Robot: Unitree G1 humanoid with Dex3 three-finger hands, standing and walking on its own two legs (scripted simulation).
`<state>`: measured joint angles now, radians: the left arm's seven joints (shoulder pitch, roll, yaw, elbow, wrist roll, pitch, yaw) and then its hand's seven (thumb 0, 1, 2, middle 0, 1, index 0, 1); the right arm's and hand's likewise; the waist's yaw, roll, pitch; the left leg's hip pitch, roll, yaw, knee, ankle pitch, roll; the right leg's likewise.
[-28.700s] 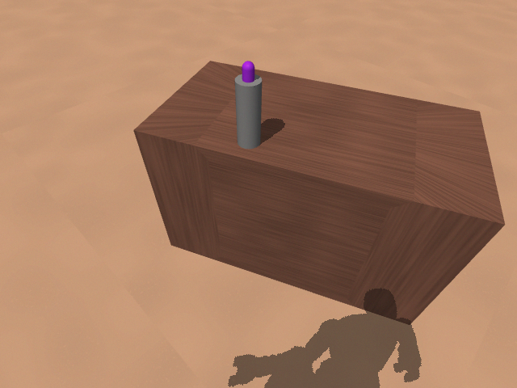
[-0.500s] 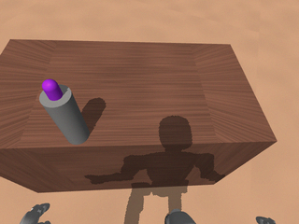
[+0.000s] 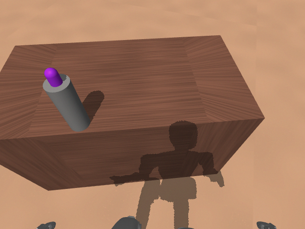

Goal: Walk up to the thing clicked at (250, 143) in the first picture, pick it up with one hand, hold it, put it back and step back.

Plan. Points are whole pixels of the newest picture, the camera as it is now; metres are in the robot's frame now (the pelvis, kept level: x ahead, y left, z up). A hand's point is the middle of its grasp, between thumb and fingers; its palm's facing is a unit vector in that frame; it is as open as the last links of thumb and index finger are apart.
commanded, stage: step back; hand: left
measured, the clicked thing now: (67, 100) +0.49 +0.27 +0.01
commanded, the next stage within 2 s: none
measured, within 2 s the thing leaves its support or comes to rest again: neither
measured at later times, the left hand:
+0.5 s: hand out of the picture -0.07 +0.26 -0.16, palm faces +0.00 -0.93 -0.38, open 7.4 cm
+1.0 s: hand out of the picture -0.20 +0.22 -0.15, palm faces +0.08 -0.92 -0.39, open 7.4 cm
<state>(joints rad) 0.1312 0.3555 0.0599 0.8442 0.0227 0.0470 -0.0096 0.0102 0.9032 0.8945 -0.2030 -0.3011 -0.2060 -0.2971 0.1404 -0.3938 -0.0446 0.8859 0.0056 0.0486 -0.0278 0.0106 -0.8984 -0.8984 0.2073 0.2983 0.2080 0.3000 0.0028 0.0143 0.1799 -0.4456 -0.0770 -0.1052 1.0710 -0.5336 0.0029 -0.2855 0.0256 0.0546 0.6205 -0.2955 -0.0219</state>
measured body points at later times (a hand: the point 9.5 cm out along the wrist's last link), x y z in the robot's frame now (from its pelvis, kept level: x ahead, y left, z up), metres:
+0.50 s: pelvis -0.15 -0.02 +0.00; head -0.09 +0.01 +0.44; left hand -0.07 +0.31 -0.13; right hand -0.02 -0.33 -0.10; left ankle -0.06 +0.12 -0.73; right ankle -0.19 -0.17 -0.68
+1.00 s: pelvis -0.31 -0.05 -0.01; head -0.26 -0.04 +0.43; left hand -0.20 +0.27 -0.12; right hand -0.21 -0.36 -0.13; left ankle -0.30 +0.06 -0.73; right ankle -0.24 -0.17 -0.70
